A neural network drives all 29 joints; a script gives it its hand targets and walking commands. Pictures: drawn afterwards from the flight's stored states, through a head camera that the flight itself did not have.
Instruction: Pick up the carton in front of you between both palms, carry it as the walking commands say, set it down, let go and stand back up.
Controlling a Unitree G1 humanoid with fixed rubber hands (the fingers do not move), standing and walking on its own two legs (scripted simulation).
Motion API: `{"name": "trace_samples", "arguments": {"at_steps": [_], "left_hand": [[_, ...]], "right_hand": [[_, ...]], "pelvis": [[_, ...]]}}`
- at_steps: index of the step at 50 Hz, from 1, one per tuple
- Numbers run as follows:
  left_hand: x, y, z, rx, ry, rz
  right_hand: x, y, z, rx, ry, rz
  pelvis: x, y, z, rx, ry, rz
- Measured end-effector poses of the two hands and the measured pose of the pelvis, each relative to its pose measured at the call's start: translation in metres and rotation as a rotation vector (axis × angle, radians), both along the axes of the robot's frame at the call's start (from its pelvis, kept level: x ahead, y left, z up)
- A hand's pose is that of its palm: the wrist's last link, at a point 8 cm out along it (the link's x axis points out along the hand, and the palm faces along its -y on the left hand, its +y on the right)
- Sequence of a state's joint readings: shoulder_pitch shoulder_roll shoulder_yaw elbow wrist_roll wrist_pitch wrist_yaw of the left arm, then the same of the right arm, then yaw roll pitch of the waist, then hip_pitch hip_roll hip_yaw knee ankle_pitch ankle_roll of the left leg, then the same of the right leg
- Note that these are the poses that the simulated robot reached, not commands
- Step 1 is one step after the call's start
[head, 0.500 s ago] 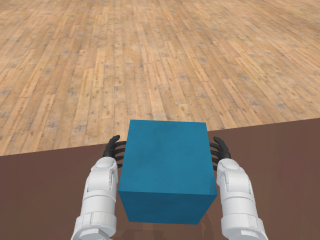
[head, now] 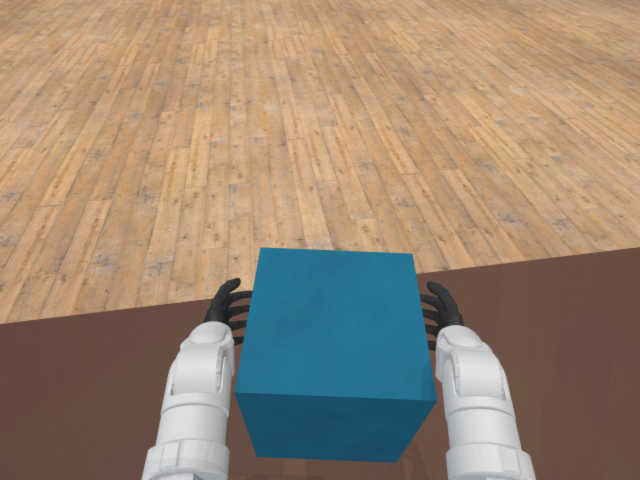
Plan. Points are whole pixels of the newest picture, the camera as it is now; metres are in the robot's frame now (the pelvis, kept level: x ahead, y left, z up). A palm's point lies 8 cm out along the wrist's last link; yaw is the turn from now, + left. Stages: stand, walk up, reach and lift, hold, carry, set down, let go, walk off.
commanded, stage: reach and lift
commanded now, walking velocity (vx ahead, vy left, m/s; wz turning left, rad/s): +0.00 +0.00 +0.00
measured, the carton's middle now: (331, 359) +0.29 +0.00 -0.04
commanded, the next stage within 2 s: hold in 0.02 s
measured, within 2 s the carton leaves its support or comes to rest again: neither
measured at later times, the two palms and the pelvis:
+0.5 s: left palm (214, 333) +0.27 +0.15 +0.05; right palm (453, 337) +0.28 -0.15 +0.05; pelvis -0.01 +0.00 +0.00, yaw +0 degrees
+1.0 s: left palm (209, 275) +0.35 +0.17 +0.08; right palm (431, 275) +0.35 -0.13 +0.08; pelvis +0.07 +0.01 -0.02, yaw -1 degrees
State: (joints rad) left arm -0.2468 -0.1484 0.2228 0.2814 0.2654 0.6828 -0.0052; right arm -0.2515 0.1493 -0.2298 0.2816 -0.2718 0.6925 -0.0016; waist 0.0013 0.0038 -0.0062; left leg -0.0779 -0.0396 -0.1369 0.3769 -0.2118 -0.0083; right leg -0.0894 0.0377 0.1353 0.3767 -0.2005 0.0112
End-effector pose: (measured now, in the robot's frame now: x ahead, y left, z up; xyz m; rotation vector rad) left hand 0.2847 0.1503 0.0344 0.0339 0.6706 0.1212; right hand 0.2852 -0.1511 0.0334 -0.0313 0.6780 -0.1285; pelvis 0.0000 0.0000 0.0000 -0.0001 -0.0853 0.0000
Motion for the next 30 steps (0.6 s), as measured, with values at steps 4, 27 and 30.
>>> {"name": "trace_samples", "arguments": {"at_steps": [4,27,30], "left_hand": [[-0.002,0.000,0.005,-0.002,-0.011,0.002],[-0.009,0.000,0.015,-0.019,-0.016,0.013],[-0.009,0.000,0.015,-0.019,-0.018,0.014]], "right_hand": [[-0.001,0.000,0.005,0.002,-0.011,-0.001],[-0.009,0.000,0.015,0.017,-0.017,-0.011],[-0.008,0.000,0.016,0.017,-0.018,-0.011]], "pelvis": [[-0.001,0.000,0.000,0.000,-0.005,0.001],[-0.014,0.000,-0.001,0.000,-0.039,-0.001],[-0.013,0.000,-0.001,0.000,-0.039,-0.001]]}}
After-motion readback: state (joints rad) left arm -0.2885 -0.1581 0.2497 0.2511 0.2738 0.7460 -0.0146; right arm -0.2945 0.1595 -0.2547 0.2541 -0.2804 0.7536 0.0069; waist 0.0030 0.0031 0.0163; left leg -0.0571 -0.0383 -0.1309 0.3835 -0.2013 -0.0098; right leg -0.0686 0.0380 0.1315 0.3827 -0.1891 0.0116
